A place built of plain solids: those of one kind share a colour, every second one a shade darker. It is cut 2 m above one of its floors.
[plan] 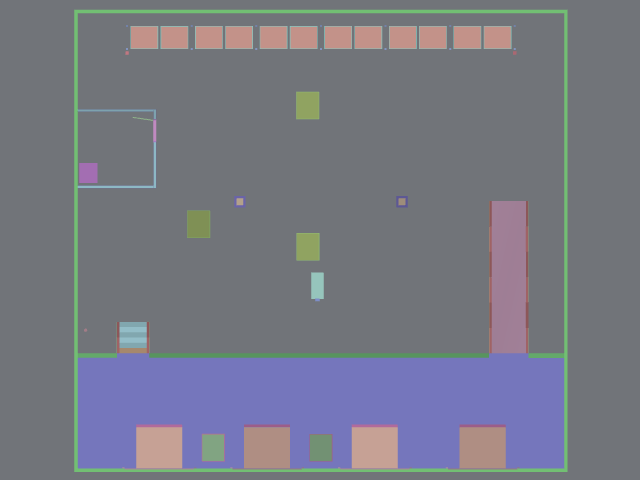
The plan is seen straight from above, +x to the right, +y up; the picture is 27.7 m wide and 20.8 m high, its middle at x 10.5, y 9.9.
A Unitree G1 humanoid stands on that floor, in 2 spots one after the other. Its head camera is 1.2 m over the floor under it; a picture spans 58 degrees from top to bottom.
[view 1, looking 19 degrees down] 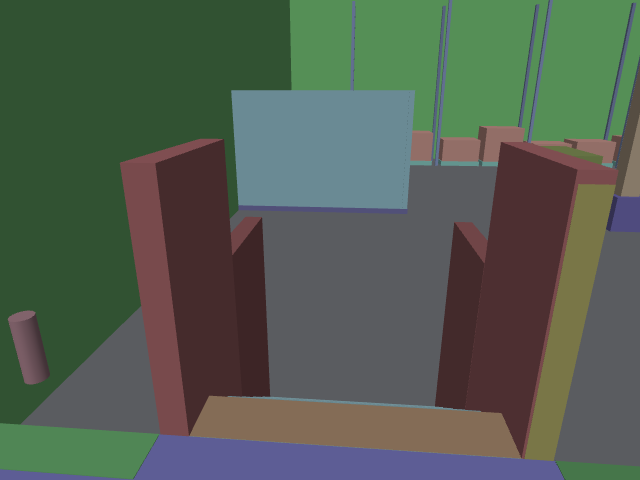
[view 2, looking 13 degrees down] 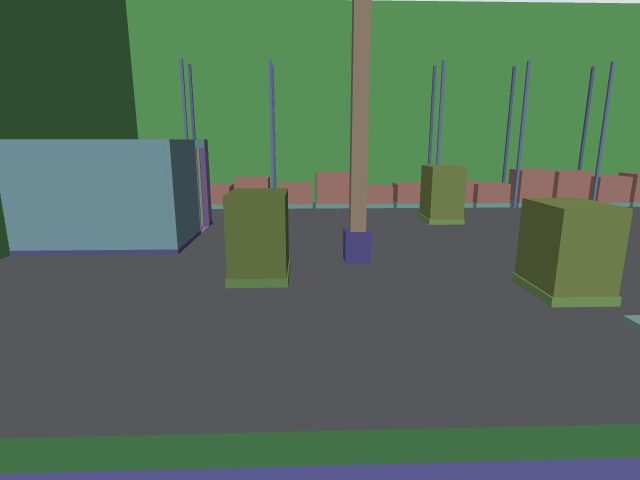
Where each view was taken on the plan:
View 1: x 2.40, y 3.77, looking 95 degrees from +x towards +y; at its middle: ground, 7.06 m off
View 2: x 6.02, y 3.39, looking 88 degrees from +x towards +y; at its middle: ground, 10.22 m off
